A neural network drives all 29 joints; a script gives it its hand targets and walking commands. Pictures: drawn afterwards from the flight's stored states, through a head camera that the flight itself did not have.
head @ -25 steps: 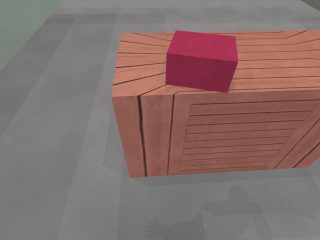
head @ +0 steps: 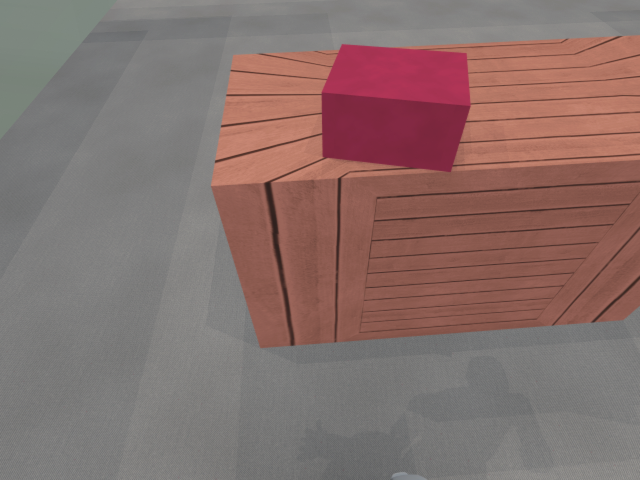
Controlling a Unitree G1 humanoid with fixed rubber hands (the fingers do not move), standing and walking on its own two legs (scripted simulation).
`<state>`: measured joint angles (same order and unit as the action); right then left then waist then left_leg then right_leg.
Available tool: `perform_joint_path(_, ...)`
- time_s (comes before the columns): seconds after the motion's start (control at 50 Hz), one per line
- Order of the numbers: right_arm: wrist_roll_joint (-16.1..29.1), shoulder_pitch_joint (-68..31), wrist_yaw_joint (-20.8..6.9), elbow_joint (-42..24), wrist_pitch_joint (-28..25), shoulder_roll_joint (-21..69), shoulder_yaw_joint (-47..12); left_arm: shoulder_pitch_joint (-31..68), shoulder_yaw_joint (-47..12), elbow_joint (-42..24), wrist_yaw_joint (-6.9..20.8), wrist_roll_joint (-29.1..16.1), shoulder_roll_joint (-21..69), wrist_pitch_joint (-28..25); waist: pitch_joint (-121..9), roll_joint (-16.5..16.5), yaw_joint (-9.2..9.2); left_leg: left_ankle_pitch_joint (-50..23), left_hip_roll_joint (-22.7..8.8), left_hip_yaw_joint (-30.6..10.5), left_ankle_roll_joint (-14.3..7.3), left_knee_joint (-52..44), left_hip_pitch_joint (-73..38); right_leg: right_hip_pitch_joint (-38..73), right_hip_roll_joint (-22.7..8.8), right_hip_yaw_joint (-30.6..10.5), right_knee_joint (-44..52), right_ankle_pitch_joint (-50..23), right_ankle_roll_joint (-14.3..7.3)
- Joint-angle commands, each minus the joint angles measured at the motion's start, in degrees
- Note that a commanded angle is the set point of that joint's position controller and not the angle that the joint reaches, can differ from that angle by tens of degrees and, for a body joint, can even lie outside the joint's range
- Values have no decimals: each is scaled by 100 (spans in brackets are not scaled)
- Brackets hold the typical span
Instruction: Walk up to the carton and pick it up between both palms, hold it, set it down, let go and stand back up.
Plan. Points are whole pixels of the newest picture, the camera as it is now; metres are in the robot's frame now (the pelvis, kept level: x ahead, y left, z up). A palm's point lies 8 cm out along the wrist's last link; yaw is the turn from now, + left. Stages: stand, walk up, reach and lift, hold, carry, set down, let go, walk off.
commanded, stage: walk up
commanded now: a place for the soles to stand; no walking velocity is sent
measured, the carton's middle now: (394, 105) +0.82 -0.13 +0.05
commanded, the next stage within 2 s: none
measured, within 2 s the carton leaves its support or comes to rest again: neither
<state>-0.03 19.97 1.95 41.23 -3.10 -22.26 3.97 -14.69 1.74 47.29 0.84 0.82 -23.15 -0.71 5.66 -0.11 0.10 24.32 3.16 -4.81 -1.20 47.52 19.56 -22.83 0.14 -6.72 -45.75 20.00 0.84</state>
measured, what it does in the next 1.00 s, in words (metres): walks ahead: right foot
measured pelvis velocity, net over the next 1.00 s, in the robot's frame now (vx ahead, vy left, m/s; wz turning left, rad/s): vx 0.17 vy -0.08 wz -0.04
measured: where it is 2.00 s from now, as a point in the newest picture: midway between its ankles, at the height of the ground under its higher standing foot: (402, 435)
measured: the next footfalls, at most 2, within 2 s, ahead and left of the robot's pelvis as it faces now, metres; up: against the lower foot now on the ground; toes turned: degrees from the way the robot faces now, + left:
right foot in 0.58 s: +0.14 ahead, -0.21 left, +0.00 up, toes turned +2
left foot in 1.02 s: +0.32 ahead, +0.06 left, +0.00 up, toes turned -7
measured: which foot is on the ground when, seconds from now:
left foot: down 0.00-0.60, up 0.62-1.00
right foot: down 0.00-0.32, up 0.34-0.56, down 0.58-1.00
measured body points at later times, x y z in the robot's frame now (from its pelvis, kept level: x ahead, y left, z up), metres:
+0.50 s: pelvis +0.02 -0.03 +0.00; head +0.04 -0.02 +0.45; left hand +0.12 +0.31 -0.10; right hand +0.09 -0.36 -0.08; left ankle +0.02 +0.12 -0.70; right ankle +0.07 -0.19 -0.67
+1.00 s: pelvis +0.17 -0.08 +0.02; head +0.20 -0.07 +0.46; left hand +0.26 +0.23 -0.11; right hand +0.23 -0.40 -0.07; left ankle +0.26 +0.06 -0.69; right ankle +0.10 -0.21 -0.70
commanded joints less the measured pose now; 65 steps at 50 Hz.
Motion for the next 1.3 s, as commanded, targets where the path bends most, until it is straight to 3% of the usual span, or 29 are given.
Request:
perform_joint_path(0.0,-59,57,11,75,-82,-1242,252,985,377,-393,-79,16,-1280,-31,-193,-502,140,-125,-374,-810,-352,-1206,293,64,-675,-633,1172,355,-806)
perform_joint_path(0.06,-84,-267,12,-7,-120,-1453,296,701,378,-333,-86,-12,-1247,37,120,248,-108,-412,-794,-1380,-589,-1619,860,261,-243,-82,628,163,-495)
perform_joint_path(0.14,-27,-333,4,60,-133,-1348,212,776,398,-290,-86,30,-1350,-41,-85,-426,-141,-1418,-556,-991,-426,-1147,770,587,-441,-394,1037,-604,-676)
perform_joint_path(0.22,-45,-241,10,39,-81,-1281,177,910,386,-328,-74,18,-1288,16,-34,-307,-13,-441,-494,-971,-407,-1330,439,163,-480,-398,932,38,-726)
perform_joint_path(0.24,-97,553,-47,245,-237,-1843,480,586,581,-628,175,198,-1535,5,-350,-255,92,2765,-956,-1965,-864,-2209,-131,-544,-118,-372,397,2368,-694)
perform_joint_path(0.26,-180,828,-66,348,-279,-2305,642,691,597,-625,239,290,-1489,-1,8,502,281,4102,-1744,-3539,-1306,-3065,-647,-1505,201,282,-916,2001,-410)
perform_joint_path(0.3,-243,761,-3,209,-405,-2542,764,937,619,-705,251,245,-1586,-9,740,326,211,4346,-2436,-4918,-1597,-3816,-701,-2762,-166,-11,-1793,1203,-276)
perform_joint_path(0.34,-221,590,19,181,-430,-2452,724,879,691,-589,292,232,-1785,-58,498,-141,193,3493,-2330,-4546,-1619,-3427,-1056,-2505,-390,-125,-1642,773,-290)
perform_joint_path(0.4,-212,485,-27,202,-431,-2259,626,577,668,-582,333,214,-1587,-132,240,459,113,2518,-2092,-3629,-1599,-2870,-1045,-2104,-485,-4,-1071,778,-290)
perform_joint_path(0.42,-192,444,-13,15,-438,-2136,607,665,691,-435,338,212,-1636,-127,14,42,246,1809,-1960,-3254,-1483,-2819,-731,-1522,-347,238,-964,697,-236)
perform_joint_path(0.48,-196,-30,-66,-7,-379,-2131,576,217,664,-499,346,63,-1498,-205,-176,1050,-95,-29,-1594,-1950,-1156,-1963,-111,-322,-269,543,194,173,-271)
perform_joint_path(0.5,-183,-314,-78,-141,-350,-1840,496,-272,608,-369,314,63,-1342,-271,-155,631,-356,-630,-1345,-1378,-1018,-1432,403,462,-56,914,721,-150,-196)
perform_joint_path(0.54,-146,-60,-106,-95,-281,-1146,289,-1498,795,19,164,123,-1881,-356,-1065,-1056,-1006,-1022,-185,-256,-321,2205,1578,2621,-294,-324,1714,427,-324)
perform_joint_path(0.56,-9,99,-59,-138,-308,-818,124,-1475,859,-110,92,137,-2281,-361,-822,-2086,-867,753,316,-139,45,2744,2538,2724,-1421,-2711,2631,1015,-587)
perform_joint_path(0.6,-30,104,-3,59,-247,-1616,304,-663,835,-400,98,35,-2476,-335,-607,-1052,-604,580,-36,-534,-29,2713,2897,2516,-1999,-4072,3389,2359,-809)
perform_joint_path(0.62,-86,106,-41,203,-280,-1855,327,-405,811,-493,77,25,-2298,-302,-227,-877,-469,366,-242,-359,17,2691,2712,1924,-1826,-3698,3199,1443,-919)
perform_joint_path(0.64,-29,2,-51,229,-257,-1788,402,-436,772,-333,77,-21,-2090,-266,-85,-386,-305,11,-393,-500,-86,2616,2195,1392,-1723,-2903,3035,1205,-500)
perform_joint_path(0.72,73,233,-146,99,-205,-1377,351,-356,699,-344,51,7,-1706,-336,199,-895,-222,-395,-519,-116,-32,1690,1817,1343,-1264,-1890,2960,759,-473)
perform_joint_path(0.74,18,123,-168,174,-209,-1458,331,-240,718,-312,52,-32,-1565,-330,486,-461,-113,-650,-516,-149,-98,1675,1994,1080,-1187,-1749,2970,659,-819)
perform_joint_path(0.84,-95,-420,-184,-199,-375,-1344,319,-649,691,-387,147,-4,-1568,-317,107,-761,-584,-282,-637,456,50,2,1977,1835,-1338,-1394,2733,-11,-1656)
perform_joint_path(0.9,25,219,-183,3,-514,-1253,315,40,585,-587,219,-27,-1488,-270,-6,-1182,-175,-899,-577,742,26,-1137,425,914,-1231,-519,2139,-1640,-1475)
perform_joint_path(0.94,-2,1602,-44,396,-537,-1382,434,358,635,-686,205,-15,-1296,-149,-877,-339,492,-1952,-44,1508,106,-2316,-1264,1429,-409,364,119,-2668,-951)
perform_joint_path(0.96,-107,2238,40,487,-547,-1577,608,307,526,-806,194,51,-927,-101,-1409,709,907,-2595,-283,1018,100,-2136,-2314,674,-362,336,-1209,-2140,-736)
perform_joint_path(1.0,-195,2019,178,265,-567,-2002,657,-296,437,-799,175,64,-615,-73,-1190,1318,465,-1340,-1805,-2870,-669,-2003,-3140,-1604,378,39,-2318,1182,-232)
perform_joint_path(1.02,-69,1463,170,29,-542,-1993,604,-398,549,-765,176,52,-1107,-11,-1067,418,198,229,-2507,-4208,-1232,-2975,-2358,-1675,249,56,-2307,1060,-229)
perform_joint_path(1.06,39,1071,121,-58,-528,-2235,625,-59,659,-590,175,95,-1687,20,-625,365,171,-229,-2763,-4695,-1681,-2979,-1954,-1718,-162,-23,-2662,1257,-267)
perform_joint_path(1.08,26,937,137,-35,-510,-2011,602,-45,676,-510,158,133,-1716,32,-753,169,139,-800,-2321,-3630,-1349,-2588,-2073,-1816,-252,-43,-2505,942,-292)
perform_joint_path(1.16,-42,1312,237,-113,-551,-1964,596,56,636,-658,190,75,-1330,106,-235,390,56,-2955,-2018,-2536,-1393,-1924,-1437,-1678,-548,-130,-2155,594,-271)
perform_joint_path(1.28,-38,1357,327,50,-516,-2171,584,999,595,-982,271,64,-1423,143,-360,420,346,-4019,-1899,-1959,-1442,-1575,-1269,-1816,-684,265,-1397,267,-207)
